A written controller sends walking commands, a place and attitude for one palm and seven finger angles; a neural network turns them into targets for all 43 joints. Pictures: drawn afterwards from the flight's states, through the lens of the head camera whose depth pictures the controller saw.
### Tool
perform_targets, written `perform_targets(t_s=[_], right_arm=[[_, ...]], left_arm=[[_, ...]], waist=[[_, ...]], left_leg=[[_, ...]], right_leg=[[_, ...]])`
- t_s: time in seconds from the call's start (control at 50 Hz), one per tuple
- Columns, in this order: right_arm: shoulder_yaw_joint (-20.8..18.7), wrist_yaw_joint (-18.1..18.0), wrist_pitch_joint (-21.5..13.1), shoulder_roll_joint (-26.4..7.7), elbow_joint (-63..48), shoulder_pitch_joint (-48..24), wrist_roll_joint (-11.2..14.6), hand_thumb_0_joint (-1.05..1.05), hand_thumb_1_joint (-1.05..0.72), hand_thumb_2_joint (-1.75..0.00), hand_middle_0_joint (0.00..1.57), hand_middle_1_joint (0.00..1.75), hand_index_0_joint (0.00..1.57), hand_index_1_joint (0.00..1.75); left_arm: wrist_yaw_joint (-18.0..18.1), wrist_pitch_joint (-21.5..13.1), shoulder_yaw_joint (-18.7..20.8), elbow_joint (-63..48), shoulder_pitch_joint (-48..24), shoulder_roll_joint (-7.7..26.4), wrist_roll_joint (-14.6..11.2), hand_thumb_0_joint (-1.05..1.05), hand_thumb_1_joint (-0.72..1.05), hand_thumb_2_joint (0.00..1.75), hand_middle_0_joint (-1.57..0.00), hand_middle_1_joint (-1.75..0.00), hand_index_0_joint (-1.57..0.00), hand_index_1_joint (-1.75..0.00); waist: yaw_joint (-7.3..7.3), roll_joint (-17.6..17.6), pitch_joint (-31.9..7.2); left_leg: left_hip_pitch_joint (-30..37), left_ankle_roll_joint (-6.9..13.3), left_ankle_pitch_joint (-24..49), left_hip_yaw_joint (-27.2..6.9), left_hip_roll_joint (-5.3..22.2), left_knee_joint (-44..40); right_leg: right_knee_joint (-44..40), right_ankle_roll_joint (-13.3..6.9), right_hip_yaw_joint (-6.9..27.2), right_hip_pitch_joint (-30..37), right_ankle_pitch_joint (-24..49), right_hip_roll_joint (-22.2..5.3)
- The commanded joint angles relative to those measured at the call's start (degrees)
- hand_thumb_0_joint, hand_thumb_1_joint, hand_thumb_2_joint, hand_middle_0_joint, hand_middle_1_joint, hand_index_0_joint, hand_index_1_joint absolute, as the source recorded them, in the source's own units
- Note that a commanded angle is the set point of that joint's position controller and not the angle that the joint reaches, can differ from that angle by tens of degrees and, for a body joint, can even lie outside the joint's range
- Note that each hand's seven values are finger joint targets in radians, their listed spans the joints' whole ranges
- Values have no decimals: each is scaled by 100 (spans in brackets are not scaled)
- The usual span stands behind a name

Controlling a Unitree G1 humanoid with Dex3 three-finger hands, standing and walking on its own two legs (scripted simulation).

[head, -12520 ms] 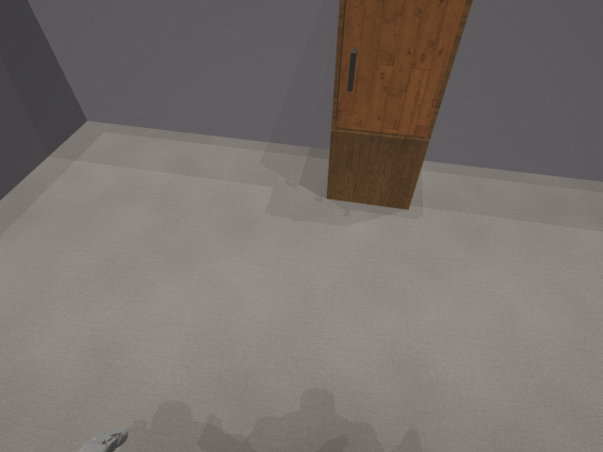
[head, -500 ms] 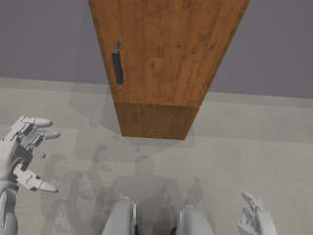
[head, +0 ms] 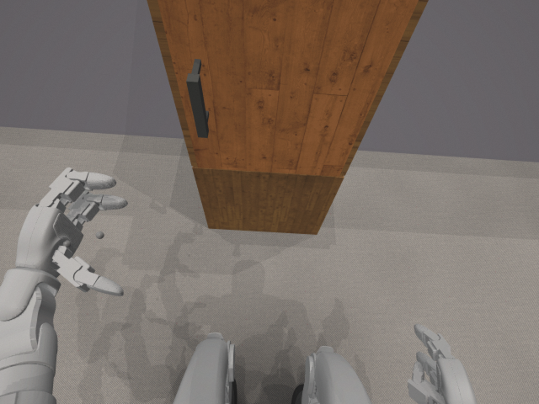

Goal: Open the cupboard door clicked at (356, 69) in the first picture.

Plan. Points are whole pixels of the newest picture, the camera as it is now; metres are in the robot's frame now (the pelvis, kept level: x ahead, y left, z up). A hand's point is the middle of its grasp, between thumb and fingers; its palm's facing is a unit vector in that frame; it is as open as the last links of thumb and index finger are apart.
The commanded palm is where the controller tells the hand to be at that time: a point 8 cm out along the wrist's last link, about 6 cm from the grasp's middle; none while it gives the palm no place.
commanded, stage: move the hooked fingers beside the handle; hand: left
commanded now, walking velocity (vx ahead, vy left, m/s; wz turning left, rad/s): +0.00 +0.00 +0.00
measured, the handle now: (200, 100) +0.59 +0.16 +0.02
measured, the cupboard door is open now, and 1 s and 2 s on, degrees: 0 0 0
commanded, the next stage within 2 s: none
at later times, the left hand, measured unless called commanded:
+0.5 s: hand (133, 181) +0.42 +0.23 +0.03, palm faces -0.02 -1.00 -0.04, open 14.0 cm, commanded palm +0.40 +0.28 +0.03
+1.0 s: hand (150, 147) +0.49 +0.22 +0.02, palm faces +0.00 -1.00 -0.03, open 14.0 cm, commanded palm +0.47 +0.26 +0.02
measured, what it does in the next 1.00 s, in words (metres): stands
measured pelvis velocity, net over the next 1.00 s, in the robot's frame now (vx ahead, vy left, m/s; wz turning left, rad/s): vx -0.01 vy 0.00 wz -0.04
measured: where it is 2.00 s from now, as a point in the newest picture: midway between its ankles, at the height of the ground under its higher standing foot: outside the picture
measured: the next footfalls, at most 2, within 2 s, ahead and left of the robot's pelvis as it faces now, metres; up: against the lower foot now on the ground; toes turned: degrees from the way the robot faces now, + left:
none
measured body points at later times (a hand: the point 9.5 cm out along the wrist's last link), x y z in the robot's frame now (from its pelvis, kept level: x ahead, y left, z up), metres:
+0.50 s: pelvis +0.01 +0.00 +0.00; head +0.14 +0.02 +0.43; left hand +0.41 +0.28 +0.03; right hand +0.11 -0.27 -0.11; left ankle +0.04 +0.10 -0.62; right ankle +0.02 -0.12 -0.62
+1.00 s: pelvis -0.01 +0.00 -0.02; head +0.16 +0.02 +0.40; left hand +0.48 +0.28 +0.02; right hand +0.05 -0.28 -0.13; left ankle +0.04 +0.10 -0.62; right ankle +0.02 -0.12 -0.62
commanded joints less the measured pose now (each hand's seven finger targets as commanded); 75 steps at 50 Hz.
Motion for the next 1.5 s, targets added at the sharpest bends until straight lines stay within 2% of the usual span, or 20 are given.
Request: perform_targets(t_s=[0.0, 0.08, 0.16, 0.28, 0.42, 0.5, 0.62, 0.7, 0.72, 0.8, 0.86, 0.92, 0.98, 1.02, 1.06, 1.22, 1.28, 1.38, 1.4, 1.48], right_arm=[[-409, -22, -130, -901, -692, 345, 43, 0, -90, -90, 20, 30, 20, 30], [-404, 36, 5, -867, -652, 413, 36, 0, -90, -90, 20, 30, 20, 30], [-391, 20, 119, -918, -527, 524, 35, 0, -90, -90, 20, 30, 20, 30], [-445, 26, 203, -935, -347, 698, 0, 0, -90, -90, 20, 30, 20, 30], [-411, 58, 454, -933, -235, 794, -34, 0, -90, -90, 20, 30, 20, 30], [-400, 107, 593, -928, -247, 871, -49, 0, -90, -90, 20, 30, 20, 30], [-411, 137, 710, -936, -118, 970, -55, 0, -90, -90, 20, 30, 20, 30], [-409, 109, 797, -987, -11, 1068, -73, 0, -90, -90, 20, 30, 20, 30], [-393, 114, 815, -978, -11, 1068, -76, 0, -90, -90, 20, 30, 20, 30], [-381, 121, 889, -981, 45, 1115, -118, 0, -90, -90, 20, 30, 20, 30], [-326, 115, 943, -1016, 69, 1165, -148, 0, -90, -90, 20, 30, 20, 30], [-281, 127, 1010, -1035, 18, 1186, -169, 0, -90, -90, 20, 30, 20, 30], [-263, 153, 1059, -1052, 32, 1276, -207, 0, -90, -90, 20, 30, 20, 30], [-238, 156, 1114, -1093, 32, 1319, -204, 0, -90, -90, 20, 30, 20, 30], [-229, 172, 1137, -1087, 42, 1390, -222, 0, -90, -90, 20, 30, 20, 30], [-185, 195, 1260, -1158, 106, 1612, -294, 0, -90, -90, 20, 30, 20, 30], [-165, 227, 1306, -1184, 107, 1716, -332, 0, -90, -90, 20, 30, 20, 30], [-180, 313, 1442, -1176, 26, 1800, -349, 0, -90, -90, 20, 30, 20, 30], [-187, 331, 1473, -1168, -10, 1787, -338, 0, -90, -90, 20, 30, 20, 30], [-216, 363, 1527, -1142, -23, 1801, -310, 0, -90, -90, 20, 30, 20, 30]], left_arm=[[253, -258, 694, -1105, -864, 1563, -86, 0, -50, 30, -30, -120, -30, -120], [490, -218, 548, -847, -1159, 1368, 23, 0, -50, 30, -30, -120, -30, -120], [577, -269, 426, -210, -1816, 1328, 133, 0, -50, 30, -30, -120, -30, -120], [500, -576, 146, -291, -2789, 1288, 308, 0, -50, 30, -30, -120, -30, -120], [720, -543, 747, 582, -3034, 1870, 433, 0, -50, 30, -30, -120, -30, -120], [757, -567, 792, 897, -3269, 1960, 525, 0, -50, 30, -30, -120, -30, -120], [593, -738, 383, 1277, -4061, 1659, 587, 0, -50, 30, -30, -120, -30, -120], [552, -776, 567, 1684, -4501, 1951, 633, 0, -50, 30, -30, -120, -30, -120], [562, -783, 452, 1736, -4673, 1849, 658, 0, -50, 30, -30, -120, -30, -120], [700, -860, 515, 1825, -5174, 2039, 789, 0, -50, 30, -30, -120, -30, -120], [829, -847, 689, 2168, -5527, 2363, 883, 0, -50, 30, -30, -120, -30, -120], [894, -818, 805, 2321, -5677, 2638, 998, 0, -50, 30, -30, -120, -30, -120], [893, -809, 678, 2405, -6052, 2599, 1073, 0, -50, 30, -30, -120, -30, -120], [886, -727, 777, 2684, -6056, 2811, 1119, 0, -50, 30, -30, -120, -30, -120], [861, -669, 611, 2771, -6344, 2619, 1108, 0, -50, 30, -30, -120, -30, -120], [951, -573, 753, 2788, -7224, 3083, 1273, 0, -50, 30, -30, -120, -30, -120], [1023, -589, 911, 2723, -7299, 3346, 1366, 0, -50, 30, -30, -120, -30, -120], [1022, -429, 900, 2677, -6718, 3183, 1421, 0, -50, 30, -30, -120, -30, -120], [1010, -389, 913, 2629, -6557, 3166, 1405, 0, -50, 30, -30, -120, -30, -120], [1039, -324, 809, 2474, -6541, 2851, 1291, 0, -50, 30, -30, -120, -30, -120]], waist=[[107, 566, -2426], [-5, 487, -2303], [-228, 58, -1923], [-267, 732, -2636], [-159, 423, -2645], [-185, 420, -2648], [-458, 542, -2602], [-476, 452, -2657], [-529, 464, -2644], [-551, 744, -2857], [-655, 560, -2718], [-619, 770, -2926], [-747, 870, -3110], [-788, 752, -2955], [-907, 792, -2950], [-1057, 1141, -3302], [-1017, 1313, -3572], [-849, 1575, -3702], [-790, 1532, -3725], [-905, 1153, -3477]], left_leg=[[2368, -37, 2035, -329, -168, -1178], [2246, -36, 2057, -307, -153, -1166], [1774, 18, 1547, -281, -159, -1077], [2636, -53, 2158, -372, -104, -1021], [2158, -30, 2229, -290, -138, -930], [2035, -12, 2335, -240, -140, -865], [2100, 14, 2195, -275, -116, -742], [1993, 22, 2137, -314, -114, -647], [1994, 27, 2067, -344, -119, -656], [2149, 19, 2121, -374, -108, -574], [1771, 60, 1868, -386, -103, -466], [1673, 54, 1904, -354, -113, -408], [1751, 63, 2035, -403, -87, -311], [1527, 68, 1953, -404, -70, -268], [1547, 93, 1922, -463, -66, -232], [1580, 90, 2085, -548, -16, -45], [1774, 71, 2414, -605, 1, -14], [2250, 0, 2847, -680, 51, -137], [2279, -11, 2880, -683, 53, -174], [2185, 16, 2746, -706, 66, -263]], right_leg=[[-970, -65, 345, 843, 1514, 210], [-957, -35, 328, 775, 1583, 219], [-1010, -18, 367, 659, 1282, 246], [-899, -63, 364, 344, 1542, 227], [-825, -37, 407, 689, 1808, 231], [-789, -30, 438, 759, 1996, 249], [-800, -21, 460, 396, 1863, 276], [-740, -26, 461, 306, 1784, 279], [-731, -25, 434, 215, 1686, 277], [-665, -40, 435, 2, 1611, 277], [-621, -30, 452, -48, 1447, 304], [-556, -30, 477, 40, 1502, 305], [-484, -27, 460, -103, 1569, 316], [-475, -19, 455, -128, 1534, 323], [-449, -23, 429, -302, 1466, 339], [-315, -23, 394, -594, 1490, 352], [-233, -48, 360, -586, 1653, 364], [-228, -70, 273, -688, 1807, 353], [-238, -70, 264, -624, 1831, 359], [-349, -28, 243, -587, 1823, 371]])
